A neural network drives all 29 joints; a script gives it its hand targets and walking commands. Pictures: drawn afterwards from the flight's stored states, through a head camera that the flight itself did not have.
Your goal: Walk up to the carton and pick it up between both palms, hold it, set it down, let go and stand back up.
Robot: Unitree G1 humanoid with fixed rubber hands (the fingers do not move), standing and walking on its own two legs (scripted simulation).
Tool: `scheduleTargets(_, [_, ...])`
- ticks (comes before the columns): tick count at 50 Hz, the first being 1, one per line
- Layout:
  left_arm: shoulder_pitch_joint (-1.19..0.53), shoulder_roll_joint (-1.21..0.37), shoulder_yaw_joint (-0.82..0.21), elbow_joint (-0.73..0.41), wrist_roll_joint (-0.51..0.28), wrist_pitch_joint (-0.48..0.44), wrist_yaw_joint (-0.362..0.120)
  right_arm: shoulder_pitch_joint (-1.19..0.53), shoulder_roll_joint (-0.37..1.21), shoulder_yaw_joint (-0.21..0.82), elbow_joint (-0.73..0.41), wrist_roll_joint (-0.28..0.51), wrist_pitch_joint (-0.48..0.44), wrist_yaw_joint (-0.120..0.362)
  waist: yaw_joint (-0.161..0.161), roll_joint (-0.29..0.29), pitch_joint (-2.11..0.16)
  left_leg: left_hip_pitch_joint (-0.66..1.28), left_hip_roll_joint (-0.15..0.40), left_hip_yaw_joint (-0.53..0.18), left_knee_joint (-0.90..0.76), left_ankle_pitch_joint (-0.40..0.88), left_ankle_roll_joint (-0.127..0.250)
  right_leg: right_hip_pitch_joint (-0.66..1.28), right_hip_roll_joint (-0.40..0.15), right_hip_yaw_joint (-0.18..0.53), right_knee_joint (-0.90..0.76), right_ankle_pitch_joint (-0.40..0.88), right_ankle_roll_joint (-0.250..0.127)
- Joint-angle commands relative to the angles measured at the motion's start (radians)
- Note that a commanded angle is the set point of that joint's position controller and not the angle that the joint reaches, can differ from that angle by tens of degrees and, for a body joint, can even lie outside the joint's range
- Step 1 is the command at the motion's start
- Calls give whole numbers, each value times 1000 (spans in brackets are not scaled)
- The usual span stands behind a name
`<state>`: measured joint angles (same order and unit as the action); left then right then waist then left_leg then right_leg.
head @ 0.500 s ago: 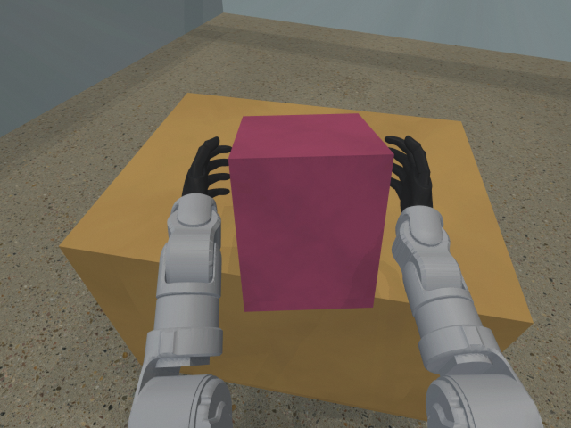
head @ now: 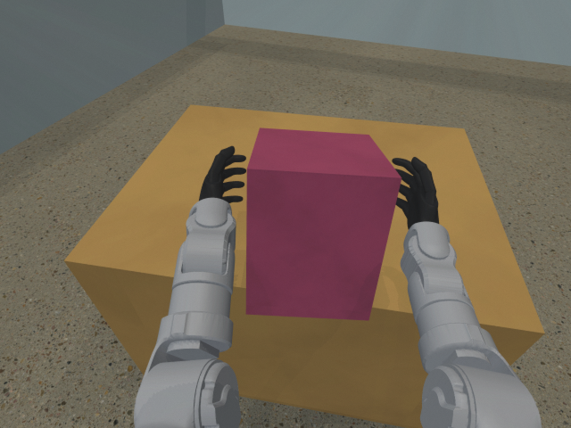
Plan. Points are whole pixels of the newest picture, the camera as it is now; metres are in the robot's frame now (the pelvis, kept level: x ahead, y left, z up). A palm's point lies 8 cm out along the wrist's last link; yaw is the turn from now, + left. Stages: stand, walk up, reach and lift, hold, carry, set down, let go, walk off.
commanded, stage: set down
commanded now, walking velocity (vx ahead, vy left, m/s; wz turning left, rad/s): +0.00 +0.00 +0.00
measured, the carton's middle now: (311, 218) +0.45 -0.04 +0.06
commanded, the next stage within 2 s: none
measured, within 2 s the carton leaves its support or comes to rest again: neither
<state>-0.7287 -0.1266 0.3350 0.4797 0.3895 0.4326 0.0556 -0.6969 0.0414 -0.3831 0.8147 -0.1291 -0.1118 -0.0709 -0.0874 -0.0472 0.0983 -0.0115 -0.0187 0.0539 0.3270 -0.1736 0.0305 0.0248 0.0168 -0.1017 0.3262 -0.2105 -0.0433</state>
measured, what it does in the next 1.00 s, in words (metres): stands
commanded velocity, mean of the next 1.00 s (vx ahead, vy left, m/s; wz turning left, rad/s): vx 0.00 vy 0.00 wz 0.00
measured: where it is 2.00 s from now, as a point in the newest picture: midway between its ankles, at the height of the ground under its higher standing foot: outside the picture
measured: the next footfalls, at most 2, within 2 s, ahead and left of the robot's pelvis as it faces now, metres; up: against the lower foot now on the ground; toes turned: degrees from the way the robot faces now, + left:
none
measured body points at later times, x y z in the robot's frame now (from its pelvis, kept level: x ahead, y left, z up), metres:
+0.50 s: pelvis +0.01 +0.00 +0.00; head +0.01 +0.03 +0.45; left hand +0.43 +0.12 +0.12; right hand +0.40 -0.18 +0.13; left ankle +0.02 +0.10 -0.75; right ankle -0.01 -0.08 -0.75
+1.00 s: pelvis +0.02 +0.00 +0.00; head +0.03 +0.02 +0.45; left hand +0.45 +0.10 +0.11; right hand +0.41 -0.19 +0.12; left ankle +0.02 +0.10 -0.75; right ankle -0.01 -0.08 -0.75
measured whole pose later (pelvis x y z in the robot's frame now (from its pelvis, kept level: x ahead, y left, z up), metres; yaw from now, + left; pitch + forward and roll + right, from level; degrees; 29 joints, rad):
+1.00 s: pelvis +0.02 +0.00 +0.00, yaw -3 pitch +1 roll +0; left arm -0.81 -0.14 0.48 0.73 0.40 0.20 0.10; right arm -0.77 0.07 -0.61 0.89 -0.33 -0.16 0.03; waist -0.04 -0.05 0.01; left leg -0.14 -0.01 0.11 0.29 -0.16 0.04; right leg -0.13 0.02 -0.07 0.31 -0.19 -0.04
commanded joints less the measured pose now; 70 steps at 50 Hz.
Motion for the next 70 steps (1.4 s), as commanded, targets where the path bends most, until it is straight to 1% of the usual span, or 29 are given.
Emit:
scheduleTargets(1, [-593, -367, -278, -90, -92, -108, -118, -711, 324, 304, -157, -25, -48, 137, 40, -29, -517, 135, 36, -9, -31, 203, -8, 88, -20, -32, 10, 511, 119])
scheduleTargets(5, [-576, -359, -238, -60, -74, -119, -119, -685, 329, 284, -120, -49, -49, 139, 49, -59, -511, 110, 32, -2, -47, 178, 4, 112, -24, -22, 17, 555, 128])
scheduleTargets(6, [-577, -356, -233, -56, -70, -123, -120, -678, 333, 275, -109, -53, -49, 140, 50, -56, -506, 107, 32, 1, -49, 174, 4, 112, -24, -20, 17, 556, 129])
scheduleTargets(11, [-596, -358, -226, -53, -56, -153, -117, -636, 340, 223, -56, -81, -61, 146, 32, -7, -518, 114, 31, 8, -43, 192, -8, 88, -27, -16, 12, 559, 120])
scheduleTargets(16, [-633, -391, -270, -46, -62, -193, -99, -640, 338, 171, -42, -114, -87, 156, 7, 69, -568, 127, 38, 9, -23, 243, -37, 46, -23, -25, 3, 542, 101])
scheduleTargets(17, [-640, -398, -278, -41, -66, -200, -95, -644, 336, 160, -43, -123, -92, 158, 1, 78, -581, 134, 41, 7, -18, 255, -42, 33, -21, -29, 1, 539, 100])
scheduleTargets(21, [-671, -413, -293, -30, -71, -230, -77, -654, 336, 135, -28, -145, -105, 167, -6, 101, -640, 151, 48, 0, 1, 289, -59, 1, -19, -32, 0, 534, 89])
scheduleTargets(25, [-668, -416, -283, 14, -74, -241, -69, -669, 329, 124, -16, -154, -106, 172, -4, 87, -660, 150, 56, -5, 9, 315, -63, -4, -18, -28, 5, 553, 88])
scheduleTargets(29, [-641, -401, -227, 71, -59, -241, -75, -660, 329, 113, 25, -161, -90, 180, 13, 48, -617, 119, 56, -6, -7, 286, -53, 12, -18, -23, 9, 560, 96])
scheduleTargets(34, [-599, -362, -134, 144, -34, -231, -94, -639, 335, 88, 66, -174, -65, 193, 41, -7, -528, 69, 51, 3, -46, 212, -26, 34, -26, -13, 8, 556, 109])
scheduleTargets(37, [-603, -349, -106, 155, -29, -240, -96, -643, 347, 78, 59, -181, -62, 204, 56, -15, -512, 55, 48, 11, -56, 195, -13, 31, -28, -8, 12, 556, 112])
scheduleTargets(38, [-612, -349, -105, 153, -33, -246, -94, -649, 351, 80, 54, -182, -63, 207, 62, -16, -519, 51, 46, 14, -56, 196, -11, 26, -29, -7, 15, 557, 114])
scheduleTargets(43, [-644, -354, -123, 156, -39, -281, -73, -660, 358, 66, 33, -210, -75, 220, 67, 7, -595, 51, 50, 20, -46, 226, -12, 4, -28, -6, 22, 570, 108])
scheduleTargets(46, [-636, -354, -111, 179, -27, -286, -66, -639, 355, 37, 41, -236, -70, 223, 64, 24, -598, 54, 52, 23, -42, 229, -14, -19, -30, -2, 16, 558, 104])
scheduleTargets(47, [-634, -354, -102, 185, -24, -286, -66, -633, 357, 30, 46, -240, -66, 224, 64, 20, -596, 54, 53, 23, -43, 222, -13, -27, -31, -1, 13, 552, 104])
scheduleTargets(50, [-617, -345, -78, 208, -13, -281, -71, -611, 359, 13, 60, -251, -53, 226, 65, 31, -578, 33, 52, 25, -49, 202, -12, -25, -35, 6, 9, 539, 102])
scheduleTargets(55, [-604, -340, -49, 231, -2, -275, -82, -599, 368, -8, 58, -264, -34, 229, 60, 26, -566, 15, 49, 29, -58, 184, -8, -30, -39, 7, 7, 536, 106])
scheduleTargets(63, [-585, -342, -19, 243, 15, -280, -84, -581, 378, -32, 40, -298, -21, 241, 64, 26, -545, 20, 53, 32, -53, 212, -6, -65, -34, 3, 7, 531, 106])
scheduleTargets(70, [-543, -331, 10, 251, 30, -272, -83, -538, 364, -47, 51, -310, -2, 250, 64, 17, -498, 39, 59, 32, -51, 231, -6, -97, -30, 3, -6, 500, 105])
